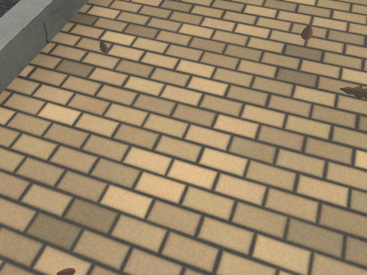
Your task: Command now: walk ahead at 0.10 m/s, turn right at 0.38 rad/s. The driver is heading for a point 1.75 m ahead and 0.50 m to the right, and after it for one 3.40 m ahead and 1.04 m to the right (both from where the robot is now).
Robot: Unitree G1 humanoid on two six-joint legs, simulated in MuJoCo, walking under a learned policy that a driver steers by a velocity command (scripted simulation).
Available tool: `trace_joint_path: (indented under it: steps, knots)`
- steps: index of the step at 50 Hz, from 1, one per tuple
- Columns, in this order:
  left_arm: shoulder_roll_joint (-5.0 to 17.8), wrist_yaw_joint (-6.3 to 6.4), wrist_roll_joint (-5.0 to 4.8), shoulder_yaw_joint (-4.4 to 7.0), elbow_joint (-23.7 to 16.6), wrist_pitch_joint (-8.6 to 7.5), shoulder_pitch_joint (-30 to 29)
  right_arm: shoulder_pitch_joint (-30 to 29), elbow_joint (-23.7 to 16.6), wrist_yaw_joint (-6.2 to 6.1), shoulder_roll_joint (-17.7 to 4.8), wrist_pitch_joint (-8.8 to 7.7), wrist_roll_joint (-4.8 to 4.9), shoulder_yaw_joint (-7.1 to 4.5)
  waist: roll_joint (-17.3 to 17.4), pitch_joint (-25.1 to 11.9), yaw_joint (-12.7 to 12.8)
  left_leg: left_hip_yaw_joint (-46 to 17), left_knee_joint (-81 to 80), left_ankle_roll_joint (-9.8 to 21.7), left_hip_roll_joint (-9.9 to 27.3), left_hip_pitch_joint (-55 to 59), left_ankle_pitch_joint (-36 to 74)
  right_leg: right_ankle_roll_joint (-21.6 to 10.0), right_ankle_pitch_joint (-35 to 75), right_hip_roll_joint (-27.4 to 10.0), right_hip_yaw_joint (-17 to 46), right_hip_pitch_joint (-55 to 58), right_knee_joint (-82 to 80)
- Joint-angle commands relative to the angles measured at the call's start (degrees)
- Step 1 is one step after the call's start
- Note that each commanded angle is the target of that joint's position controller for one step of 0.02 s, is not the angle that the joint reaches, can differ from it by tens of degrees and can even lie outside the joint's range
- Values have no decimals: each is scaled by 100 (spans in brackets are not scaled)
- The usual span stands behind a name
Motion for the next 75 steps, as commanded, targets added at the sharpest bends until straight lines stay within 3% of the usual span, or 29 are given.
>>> trace_joint_path:
  steps: [1, 5, 8, 9, 10, 11, 13, 14, 15, 17, 24, 29, 31, 32, 33, 34, 36, 39, 41, 47, 52, 53, 54, 55, 56, 57, 59, 64, 75]
  knots:
    - [1027, 34, 21, 292, -467, 83, -150, 405, -185, -56, -488, 99, 36, -97, -827, -891, -261, 174, -253, -27, -109, 711, 134, -833, 1142, -1322, 1453, -37, -480]
    - [1070, 39, 64, 384, -548, 267, -157, 206, -310, -150, -480, 62, 109, -57, -967, -644, -143, 139, -1065, 33, -249, 915, -187, -779, 196, -1292, 2055, -82, -366]
    - [1011, 64, -7, 395, -649, 353, -428, 783, -226, -244, -479, -96, 139, -52, -872, -622, -465, 60, -2968, 203, -242, 1904, 404, -356, 274, -1038, 2289, -274, 123]
    - [748, 73, -54, 328, -736, 339, -349, 856, -244, -301, -846, -158, 55, -129, -259, -678, -376, -690, -3669, 389, 588, 2319, 296, -38, -550, -683, 1943, -635, 719]
    - [312, 75, -149, 231, -894, 314, -95, 461, -411, -319, -1443, -129, -1, -240, 1173, -683, -58, -2269, -4089, 975, 2029, 2615, 1071, 299, -2227, 307, 619, -1507, 1912]
    - [883, 129, 50, 363, -769, 335, -28, 420, -423, -266, -1327, -77, -7, -259, 773, -684, -126, -2306, -3859, 1551, 2432, 1972, 2018, 385, -2879, 170, 115, -1419, 3210]
    - [960, 100, 80, 439, -618, 409, 28, 96, -527, -208, -679, -70, 56, -94, 221, -432, 107, -1312, -3692, 1487, 1812, 1644, 2544, 451, -2331, -146, 152, -1231, 4096]
    - [921, 69, 92, 442, -594, 468, 44, -61, -601, -210, -617, -69, 44, -71, 386, -430, 152, -840, -3641, 1293, 1487, 1741, 2588, 506, -2052, -167, 68, -1303, 4313]
    - [889, 15, 91, 432, -593, 514, 57, -44, -634, -230, -639, -73, 27, -73, 641, -462, 115, -532, -3544, 1241, 1321, 1923, 2992, 585, -1919, -167, -13, -1425, 4481]
    - [843, -65, 34, 399, -686, 558, -168, 267, -581, -218, -707, -72, 10, -106, 663, -576, -63, -235, -3385, 1269, 1262, 2290, 3523, 713, -1811, -180, -115, -1539, 4386]
    - [669, -188, -19, 261, -1058, 640, -838, 680, -491, -123, -1010, -61, -19, -267, 824, -699, -402, 50, -3216, 1376, 1633, 2609, 3182, 690, -2039, -431, -425, -1018, 2877]
    - [684, -201, -83, 229, -1213, 584, -828, 623, -472, -12, -1234, -2, -15, -379, 972, -802, -366, 309, -2818, 1210, 1762, 2327, 3132, 398, -1936, -364, -799, -131, 1609]
    - [684, -145, -14, 228, -1130, 491, -513, 582, -437, -2, -1234, 44, 62, -405, 605, -826, -92, 685, -2164, 740, 1616, 1791, 2395, 225, -813, -290, -754, 742, 173]
    - [1065, -75, 80, 312, -1112, 408, -380, 805, -429, 24, -1025, 72, 37, -369, -438, -771, -75, 1123, -1096, 317, 1229, 929, 1151, 58, -601, -990, 443, 1341, -604]
    - [1935, -52, 48, 470, -1312, 347, -434, 841, -780, 18, -467, 124, -20, -212, -1882, -593, -278, 1338, -6, -98, 207, -618, -1705, -601, 1884, -2729, 2654, 1607, -514]
    - [1880, -20, 28, 539, -1173, 350, 74, 309, -834, -91, -719, 217, -25, -223, -1281, -760, 302, 487, 724, -64, 228, -460, -1677, -1255, 2223, -2827, 2350, 1166, -394]
    - [1124, 39, 9, 290, -1182, 374, -711, 457, -636, -42, -812, 241, 137, -273, -879, -272, -227, 236, 819, 26, 373, -272, -646, -938, 1502, -1966, 1306, 719, -517]
    - [828, 101, -34, 159, -1216, 332, -962, 855, -357, 50, -922, 232, 7, -327, -881, -607, -357, 380, 917, -11, 231, 65, -53, -737, 2214, -1508, 770, 982, -423]
    - [838, 102, -33, 140, -1127, 278, -812, 840, -327, 77, -783, 266, 57, -291, -703, -669, -313, 353, 688, -43, 220, 126, 5, -755, 2170, -1556, 769, 1142, -437]
    - [853, 134, 58, 68, -854, 234, -591, 586, -261, 10, -598, 320, 66, -199, -845, -408, -99, 342, -811, 37, 156, 683, -225, -816, 1242, -1610, 1006, 1010, -470]
    - [805, 166, 37, -7, -667, 217, -823, 878, -9, -111, -464, 220, 128, -125, -665, -491, -320, 411, -2515, 212, 12, 1838, 286, -662, 1326, -1517, 1169, 633, -146]
    - [738, 181, 0, -42, -624, 203, -864, 1004, 70, -133, -430, 156, 92, -90, -489, -529, -440, 261, -3312, 255, 151, 2410, 1195, -448, 1180, -1443, 1147, 374, -69]
    - [551, 173, -8, -114, -606, 150, -747, 1058, 116, -166, -601, 68, 18, -94, -186, -723, -360, -303, -3506, 327, 656, 2998, 1787, -180, 753, -1275, 1078, 81, 13]
    - [506, 143, -28, -102, -525, 135, -338, 771, 75, -159, -1011, 12, 18, -144, 368, -642, 65, -807, -3331, 548, 1153, 2892, 2574, -37, -82, -748, 665, -7, -48]
    - [522, 161, -2, -109, -320, 185, -362, 534, 112, -84, -831, -7, 106, -107, 468, -587, -14, -729, -3285, 710, 1185, 2194, 2297, 23, -491, -575, 489, 617, -288]
    - [593, 173, 28, -99, -230, 207, -480, 421, 125, -37, -619, -33, 100, -44, 430, -440, -78, -577, -3345, 588, 955, 2003, 1844, 52, -327, -622, 534, 816, -365]
    - [718, 164, 10, -53, -96, 200, -591, 566, 288, -54, -618, -54, 100, -30, 418, -356, -204, -347, -3405, 429, 671, 2042, 1603, 31, 63, -729, 576, 849, -304]
    - [528, 194, -5, -111, 345, 162, -466, 671, 617, -93, -550, -62, 113, 1, -9, -291, -237, -323, -3411, 482, 654, 2253, 1482, 115, 14, -768, 584, 633, -466]
    - [450, 249, -10, -190, 1016, 164, -314, 706, 1179, -108, -429, -82, 108, 94, -133, -230, -214, -335, -3509, 524, 583, 2115, 1271, 154, -9, -831, 543, 681, -486]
